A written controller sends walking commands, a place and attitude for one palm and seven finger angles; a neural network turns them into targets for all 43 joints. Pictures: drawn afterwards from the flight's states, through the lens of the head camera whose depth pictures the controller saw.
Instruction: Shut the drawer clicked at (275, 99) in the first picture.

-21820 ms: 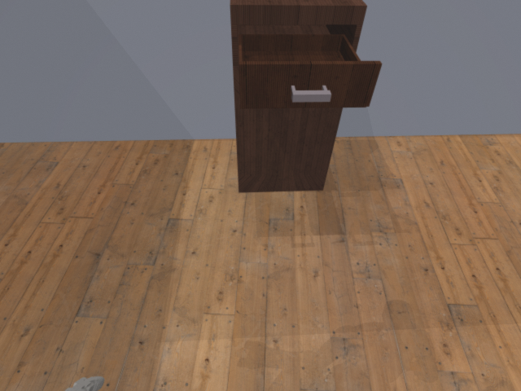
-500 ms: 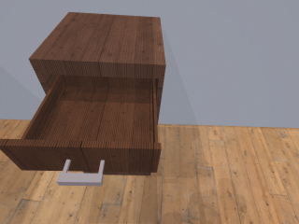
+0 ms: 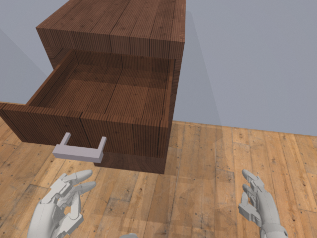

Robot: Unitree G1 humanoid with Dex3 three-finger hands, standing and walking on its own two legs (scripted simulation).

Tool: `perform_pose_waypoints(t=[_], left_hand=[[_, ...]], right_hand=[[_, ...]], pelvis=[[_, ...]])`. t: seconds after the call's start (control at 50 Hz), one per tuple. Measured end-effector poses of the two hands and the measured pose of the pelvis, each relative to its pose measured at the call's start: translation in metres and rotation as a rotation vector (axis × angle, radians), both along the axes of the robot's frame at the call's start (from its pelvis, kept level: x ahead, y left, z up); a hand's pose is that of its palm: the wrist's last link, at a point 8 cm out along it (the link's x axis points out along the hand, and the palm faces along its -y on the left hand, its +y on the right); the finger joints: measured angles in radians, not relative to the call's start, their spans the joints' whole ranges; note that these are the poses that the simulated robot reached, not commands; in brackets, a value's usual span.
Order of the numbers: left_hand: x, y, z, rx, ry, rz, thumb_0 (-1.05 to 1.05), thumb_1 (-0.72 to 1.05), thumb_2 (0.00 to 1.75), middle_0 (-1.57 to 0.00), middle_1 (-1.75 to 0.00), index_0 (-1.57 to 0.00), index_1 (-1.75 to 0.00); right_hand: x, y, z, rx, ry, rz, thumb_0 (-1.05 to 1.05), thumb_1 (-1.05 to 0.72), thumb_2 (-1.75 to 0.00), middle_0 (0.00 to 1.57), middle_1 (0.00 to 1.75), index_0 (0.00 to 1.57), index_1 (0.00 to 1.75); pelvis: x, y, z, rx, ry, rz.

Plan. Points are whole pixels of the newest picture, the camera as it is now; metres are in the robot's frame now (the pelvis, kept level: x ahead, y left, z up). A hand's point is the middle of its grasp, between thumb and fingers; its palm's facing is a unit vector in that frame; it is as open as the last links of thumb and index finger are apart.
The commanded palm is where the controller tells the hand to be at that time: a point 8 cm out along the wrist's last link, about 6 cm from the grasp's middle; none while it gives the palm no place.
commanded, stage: raise the hand and make a fist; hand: left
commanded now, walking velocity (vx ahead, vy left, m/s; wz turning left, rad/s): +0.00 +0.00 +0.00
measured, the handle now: (82, 146) +0.31 +0.23 +0.06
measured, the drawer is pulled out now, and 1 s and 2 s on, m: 0.29 0.29 0.29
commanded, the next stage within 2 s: bring the fist close to the handle in 1.42 s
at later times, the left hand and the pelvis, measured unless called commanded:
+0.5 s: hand (63, 207) +0.16 +0.20 +0.09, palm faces +0.02 -1.00 -0.08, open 3.4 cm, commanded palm +0.11 +0.26 +0.11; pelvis +0.02 +0.00 +0.02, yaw +0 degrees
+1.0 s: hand (42, 203) +0.15 +0.21 +0.15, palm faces +0.02 -1.00 -0.07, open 3.2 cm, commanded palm +0.08 +0.26 +0.16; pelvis +0.02 +0.05 +0.03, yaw +0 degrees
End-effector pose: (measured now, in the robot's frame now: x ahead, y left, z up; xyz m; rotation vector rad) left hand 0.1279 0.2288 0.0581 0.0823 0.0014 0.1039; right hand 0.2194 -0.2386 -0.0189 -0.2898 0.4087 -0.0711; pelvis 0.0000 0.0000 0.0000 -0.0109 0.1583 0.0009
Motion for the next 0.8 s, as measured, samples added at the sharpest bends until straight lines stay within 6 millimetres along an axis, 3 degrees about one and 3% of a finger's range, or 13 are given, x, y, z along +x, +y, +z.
perform_pose_waypoints(t=[0.1,0.2,0.32,0.44,0.52,0.6,0.8], left_hand=[[0.004,0.013,0.01,0.016,-0.036,0.014,0.02,0.9,0.9,-0.61,-0.74,-0.6,-0.74],[0.018,-0.004,0.005,-0.042,0.098,-0.112,0.02,0.91,0.9,-0.71,-0.85,-0.7,-0.85],[0.029,0.007,0.023,-0.023,0.109,-0.078,0.02,0.9,0.9,-0.84,-0.98,-0.83,-0.98],[0.019,0.027,0.038,0.011,0.109,-0.043,0.02,0.9,0.9,-0.95,-1.11,-0.95,-1.11],[0.007,0.026,0.041,-0.018,0.119,-0.087,0.02,0.9,0.9,-1.03,-1.2,-1.03,-1.2],[0.0,0.028,0.044,-0.035,0.097,-0.09,0.02,0.9,0.9,-1.11,-1.28,-1.11,-1.28],[0.003,0.029,0.073,-0.027,-0.012,-0.092,0.02,0.9,0.9,-1.31,-1.49,-1.3,-1.5]], right_hand=[[0.013,0.02,-0.023,0.094,0.012,0.051,0.01,-0.91,-0.89,0.19,0.3,0.2,0.3],[-0.008,0.03,-0.039,0.148,0.107,0.027,0.01,-0.91,-0.89,0.2,0.3,0.2,0.3],[-0.041,0.012,-0.048,0.142,0.223,-0.092,0.01,-0.9,-0.89,0.2,0.3,0.2,0.3],[-0.054,-0.01,-0.041,0.1,0.234,-0.165,0.02,-0.9,-0.89,0.2,0.3,0.2,0.3],[-0.048,-0.011,-0.026,0.072,0.169,-0.167,0.02,-0.91,-0.89,0.2,0.3,0.2,0.3],[-0.034,0.0,-0.011,0.057,0.093,-0.139,0.02,-0.91,-0.89,0.19,0.3,0.2,0.3],[-0.002,0.064,0.012,0.127,-0.042,0.003,0.01,-0.91,-0.89,0.2,0.3,0.2,0.3]], pelvis=[[-0.006,-0.009,-0.009,-0.007,0.022,0.02],[0.001,-0.014,-0.001,-0.002,0.024,0.027],[0.013,-0.015,0.01,0.004,0.008,0.01],[0.017,-0.007,0.017,0.003,-0.004,-0.001],[0.017,0.002,0.021,-0.003,-0.009,-0.004],[0.014,0.011,0.022,-0.013,-0.022,-0.001],[0.013,0.033,0.024,-0.03,-0.064,0.01]])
